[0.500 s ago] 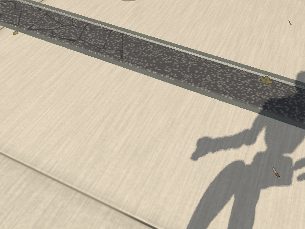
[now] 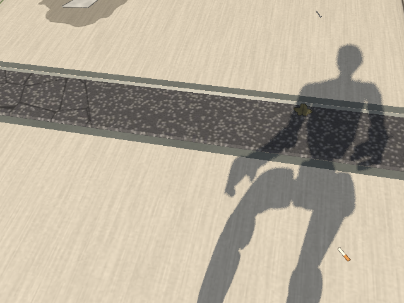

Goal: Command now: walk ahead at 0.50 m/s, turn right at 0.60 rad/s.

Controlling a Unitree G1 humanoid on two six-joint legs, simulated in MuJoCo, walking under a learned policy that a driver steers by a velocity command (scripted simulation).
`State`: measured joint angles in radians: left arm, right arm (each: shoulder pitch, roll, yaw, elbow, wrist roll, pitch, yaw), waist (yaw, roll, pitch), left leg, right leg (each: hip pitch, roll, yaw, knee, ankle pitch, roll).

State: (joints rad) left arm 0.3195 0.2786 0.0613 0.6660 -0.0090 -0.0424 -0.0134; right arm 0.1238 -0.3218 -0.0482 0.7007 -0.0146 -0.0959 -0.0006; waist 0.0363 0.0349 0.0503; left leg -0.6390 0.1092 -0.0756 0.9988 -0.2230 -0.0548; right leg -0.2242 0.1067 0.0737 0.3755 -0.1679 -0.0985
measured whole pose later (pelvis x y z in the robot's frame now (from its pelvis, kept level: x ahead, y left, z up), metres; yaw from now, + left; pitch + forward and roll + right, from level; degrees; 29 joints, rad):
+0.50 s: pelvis +0.27 +0.04 +0.00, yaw -16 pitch +1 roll +1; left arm 0.21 0.31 0.07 0.66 -0.01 -0.02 0.00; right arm 0.33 -0.27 -0.06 0.81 0.00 -0.10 0.02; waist -0.06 -0.05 0.02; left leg -0.14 -0.03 0.06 0.32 -0.20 0.03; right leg -0.61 -0.06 0.08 1.00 -0.25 -0.01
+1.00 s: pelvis +0.51 -0.09 +0.00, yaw -18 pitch +1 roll -1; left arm 0.35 0.27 0.05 0.78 0.00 -0.08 -0.02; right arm 0.16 -0.32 -0.05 0.79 0.00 -0.07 0.01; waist 0.04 0.05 0.01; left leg -0.65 0.12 -0.03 0.94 -0.15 -0.02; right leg -0.13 0.06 -0.04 0.28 -0.17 -0.07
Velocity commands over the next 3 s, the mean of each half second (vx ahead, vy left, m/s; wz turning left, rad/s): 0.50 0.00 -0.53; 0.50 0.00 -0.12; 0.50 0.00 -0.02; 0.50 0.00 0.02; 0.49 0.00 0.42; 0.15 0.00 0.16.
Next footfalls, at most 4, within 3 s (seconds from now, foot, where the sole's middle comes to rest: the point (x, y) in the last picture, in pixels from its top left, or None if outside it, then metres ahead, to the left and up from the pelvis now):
0.24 left None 0.33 0.14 -0.78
0.74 right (285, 288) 0.51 -0.18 -0.78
1.26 left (240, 192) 0.87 -0.05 -0.78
1.80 right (317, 150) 1.07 -0.37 -0.78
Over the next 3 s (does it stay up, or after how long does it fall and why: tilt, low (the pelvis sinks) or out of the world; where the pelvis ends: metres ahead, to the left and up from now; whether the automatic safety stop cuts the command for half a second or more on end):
stays up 1.50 -0.31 -0.01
